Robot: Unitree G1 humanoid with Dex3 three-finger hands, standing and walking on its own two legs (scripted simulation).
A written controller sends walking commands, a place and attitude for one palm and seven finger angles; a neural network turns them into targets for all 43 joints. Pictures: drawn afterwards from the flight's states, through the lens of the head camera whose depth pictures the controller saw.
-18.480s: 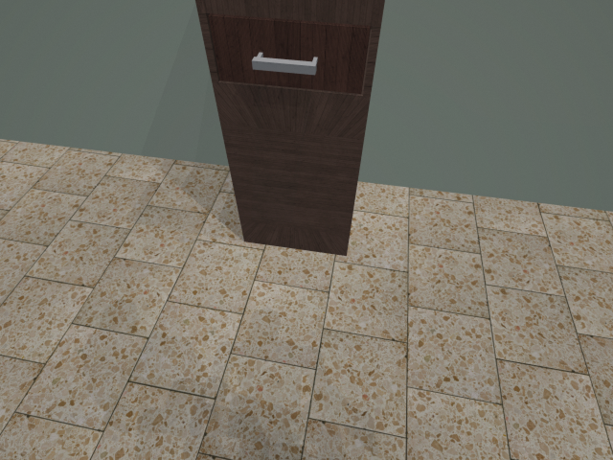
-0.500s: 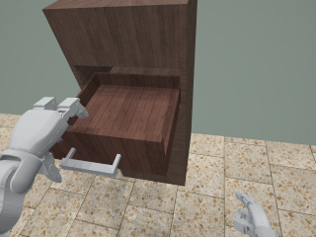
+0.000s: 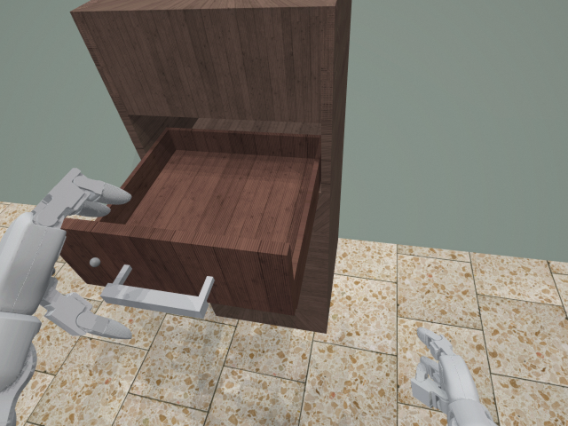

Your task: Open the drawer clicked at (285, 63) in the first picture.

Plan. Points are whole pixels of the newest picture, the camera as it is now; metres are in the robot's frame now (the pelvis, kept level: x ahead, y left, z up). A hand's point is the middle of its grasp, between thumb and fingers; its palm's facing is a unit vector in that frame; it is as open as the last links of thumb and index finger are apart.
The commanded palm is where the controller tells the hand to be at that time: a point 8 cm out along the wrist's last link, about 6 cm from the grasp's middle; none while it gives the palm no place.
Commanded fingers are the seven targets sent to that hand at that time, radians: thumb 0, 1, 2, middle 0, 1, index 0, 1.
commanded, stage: draw the hand back to the body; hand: left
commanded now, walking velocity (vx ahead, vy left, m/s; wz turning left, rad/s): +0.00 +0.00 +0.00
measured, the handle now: (160, 288) +0.28 +0.24 +0.04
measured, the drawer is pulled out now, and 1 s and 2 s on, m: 0.30 0.30 0.30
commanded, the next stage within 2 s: step back with the hand held close in 0.90 s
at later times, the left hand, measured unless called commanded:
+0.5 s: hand (90, 249) +0.21 +0.22 +0.22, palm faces +0.43 -0.82 -0.39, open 10.4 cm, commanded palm +0.16 +0.27 +0.23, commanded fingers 0.00 0.58 0.76 -0.22 -0.50 -0.22 -0.50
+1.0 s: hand (74, 262) +0.20 +0.23 +0.22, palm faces +0.47 -0.81 -0.35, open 7.5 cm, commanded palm +0.14 +0.27 +0.23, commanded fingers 0.00 0.90 0.90 -0.20 -0.30 -0.20 -0.30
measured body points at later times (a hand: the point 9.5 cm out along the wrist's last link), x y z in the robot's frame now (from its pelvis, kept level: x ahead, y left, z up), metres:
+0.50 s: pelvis +0.02 -0.01 +0.00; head +0.00 -0.03 +0.45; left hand +0.18 +0.26 +0.24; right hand +0.20 -0.24 -0.08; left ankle +0.01 +0.12 -0.74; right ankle +0.02 -0.11 -0.74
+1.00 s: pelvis +0.01 -0.01 +0.00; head -0.01 -0.03 +0.45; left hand +0.17 +0.27 +0.24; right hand +0.21 -0.22 -0.08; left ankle +0.01 +0.12 -0.74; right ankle +0.02 -0.11 -0.74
